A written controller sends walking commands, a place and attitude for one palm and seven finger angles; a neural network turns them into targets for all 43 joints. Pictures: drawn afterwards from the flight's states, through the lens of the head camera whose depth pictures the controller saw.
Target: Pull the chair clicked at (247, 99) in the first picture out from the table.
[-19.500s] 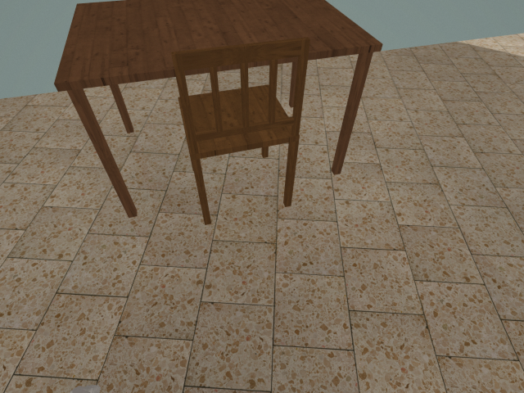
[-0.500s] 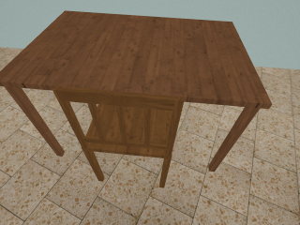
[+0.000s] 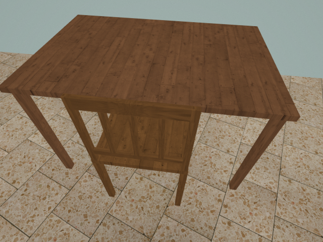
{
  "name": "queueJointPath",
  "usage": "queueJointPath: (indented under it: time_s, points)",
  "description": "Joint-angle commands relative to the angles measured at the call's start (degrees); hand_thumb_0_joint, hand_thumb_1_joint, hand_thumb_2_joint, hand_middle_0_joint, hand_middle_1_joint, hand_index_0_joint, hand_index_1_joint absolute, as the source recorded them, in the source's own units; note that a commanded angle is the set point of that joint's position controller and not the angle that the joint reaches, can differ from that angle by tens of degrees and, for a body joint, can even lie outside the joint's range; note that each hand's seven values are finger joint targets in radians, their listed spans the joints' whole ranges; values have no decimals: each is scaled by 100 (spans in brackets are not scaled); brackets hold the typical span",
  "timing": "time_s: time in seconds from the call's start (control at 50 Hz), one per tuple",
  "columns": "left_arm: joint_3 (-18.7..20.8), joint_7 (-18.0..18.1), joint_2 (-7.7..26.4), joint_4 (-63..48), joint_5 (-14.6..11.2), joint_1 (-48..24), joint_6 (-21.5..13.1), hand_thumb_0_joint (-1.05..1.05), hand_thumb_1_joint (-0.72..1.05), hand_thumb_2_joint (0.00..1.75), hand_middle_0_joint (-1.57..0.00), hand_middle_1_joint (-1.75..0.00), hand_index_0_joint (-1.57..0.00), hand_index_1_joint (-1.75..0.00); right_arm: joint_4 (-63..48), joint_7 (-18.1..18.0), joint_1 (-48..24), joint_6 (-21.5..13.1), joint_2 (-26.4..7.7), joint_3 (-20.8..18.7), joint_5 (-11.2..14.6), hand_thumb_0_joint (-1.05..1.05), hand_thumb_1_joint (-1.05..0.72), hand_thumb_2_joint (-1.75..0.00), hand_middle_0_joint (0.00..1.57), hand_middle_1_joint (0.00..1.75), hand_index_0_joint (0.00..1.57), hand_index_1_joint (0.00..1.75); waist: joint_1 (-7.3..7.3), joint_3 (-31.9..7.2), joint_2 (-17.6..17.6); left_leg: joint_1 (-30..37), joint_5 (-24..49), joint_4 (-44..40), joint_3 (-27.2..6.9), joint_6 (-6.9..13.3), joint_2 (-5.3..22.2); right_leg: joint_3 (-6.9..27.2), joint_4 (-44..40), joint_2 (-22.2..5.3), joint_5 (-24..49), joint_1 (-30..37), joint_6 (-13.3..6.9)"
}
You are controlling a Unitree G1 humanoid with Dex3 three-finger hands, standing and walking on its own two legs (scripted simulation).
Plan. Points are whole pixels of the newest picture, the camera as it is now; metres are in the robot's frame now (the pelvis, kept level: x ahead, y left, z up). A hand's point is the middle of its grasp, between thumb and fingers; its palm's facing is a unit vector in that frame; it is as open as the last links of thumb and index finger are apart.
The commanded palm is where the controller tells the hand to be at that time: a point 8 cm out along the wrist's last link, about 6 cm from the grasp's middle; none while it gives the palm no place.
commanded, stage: come to a stop and stand still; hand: left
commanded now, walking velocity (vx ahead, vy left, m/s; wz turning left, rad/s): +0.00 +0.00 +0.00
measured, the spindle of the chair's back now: (134, 136) +0.49 +0.13 -0.11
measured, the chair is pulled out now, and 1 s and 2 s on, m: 0.00 0.00 0.00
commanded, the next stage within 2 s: look again from close up in 0.72 s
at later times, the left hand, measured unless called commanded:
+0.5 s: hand out of the picture -0.02 +0.14 -0.17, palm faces +0.01 -0.99 -0.16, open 7.4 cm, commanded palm none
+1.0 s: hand out of the picture -0.02 +0.14 -0.17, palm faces +0.03 -0.99 -0.15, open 7.4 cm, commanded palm none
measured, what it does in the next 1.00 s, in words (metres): stands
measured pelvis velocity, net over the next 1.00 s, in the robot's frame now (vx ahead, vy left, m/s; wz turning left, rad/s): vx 0.00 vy -0.01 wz -0.01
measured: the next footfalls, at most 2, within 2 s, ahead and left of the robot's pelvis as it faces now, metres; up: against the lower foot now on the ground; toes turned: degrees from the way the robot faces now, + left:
none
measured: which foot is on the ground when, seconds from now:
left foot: down 0.00-1.00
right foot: down 0.00-1.00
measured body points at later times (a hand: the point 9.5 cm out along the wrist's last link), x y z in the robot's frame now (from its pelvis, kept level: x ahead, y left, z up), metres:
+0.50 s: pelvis +0.00 -0.01 +0.01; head +0.00 -0.01 +0.46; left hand -0.02 +0.19 -0.16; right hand -0.02 -0.23 -0.16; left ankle -0.03 +0.05 -0.73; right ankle -0.02 -0.13 -0.73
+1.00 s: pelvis +0.00 -0.01 +0.01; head +0.01 -0.01 +0.46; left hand -0.02 +0.19 -0.16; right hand -0.01 -0.22 -0.15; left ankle -0.03 +0.05 -0.73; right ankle -0.02 -0.13 -0.73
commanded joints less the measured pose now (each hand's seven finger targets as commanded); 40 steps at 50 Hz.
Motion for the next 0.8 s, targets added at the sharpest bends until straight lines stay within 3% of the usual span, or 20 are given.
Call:
queueJointPath:
  time_s: [0.0, 0.06, 0.1, 0.14, 0.3, 0.56, 0.68, 0.78]
  points:
    - [60, 43, 417, -154, -40, 442, -61, 0, 90, 90, -20, -30, -20, -30, -196, -62, 419, -85, -555, -32, 43, 0, -90, -90, 20, 30, 20, 30, 2, 176, -129, -31, 2840, -469, -887, -268, 951, 431, -207, -333, 1352, 89, -446]
    - [74, 27, 457, -212, -35, 353, -16, 0, 90, 90, -20, -30, -20, -30, -170, -33, 286, -43, -582, -34, 53, 0, -90, -90, 20, 30, 20, 30, 6, 543, -270, -233, 1726, -786, -880, -249, 920, 479, -391, -341, 890, -62, -408]
    - [90, 14, 510, -246, -23, 349, -8, 0, 90, 90, -20, -30, -20, -30, -156, -12, 225, -37, -596, -29, 47, 0, -90, -90, 20, 30, 20, 30, 29, 658, -227, -350, 1374, -910, -873, -230, 894, 507, -442, -339, 778, -78, -405]
    - [104, 6, 534, -261, -21, 339, 9, 0, 90, 90, -20, -30, -20, -30, -129, -9, 197, -40, -612, -22, 47, 0, -90, -90, 20, 30, 20, 30, 37, 637, -100, -330, 1250, -1030, -892, -234, 892, 507, -463, -324, 729, -24, -387]
    - [108, -16, 598, -251, -19, 332, 2, 0, 90, 90, -20, -30, -20, -30, 4, 2, 53, -30, -635, -10, 63, 0, -90, -90, 20, 30, 20, 30, 68, 592, -214, -221, 963, -1129, -806, -230, 865, 581, -695, -398, 780, 18, -366]
    - [100, 5, 557, -152, -34, 437, -33, 0, 90, 90, -20, -30, -20, -30, 251, -18, 142, -61, -515, -12, 81, 0, -90, -90, 20, 30, 20, 30, 74, 240, -178, 91, 1620, -1015, -748, -249, 880, 541, -691, -451, 1347, 268, -354]
    - [97, 10, 503, -114, -27, 466, -10, 0, 90, 90, -20, -30, -20, -30, 302, -26, 146, -35, -445, -18, 85, 0, -90, -90, 20, 30, 20, 30, 84, 472, -142, 0, 1444, -1097, -754, -242, 895, 512, -766, -415, 1120, 166, -346]
    - [95, 12, 483, -100, -28, 508, -3, 0, 90, 90, -20, -30, -20, -30, 317, -37, 146, -49, -446, -17, 86, 0, -90, -90, 20, 30, 20, 30, 94, 410, -134, 95, 1608, -1102, -759, -231, 908, 506, -749, -421, 1178, 174, -331]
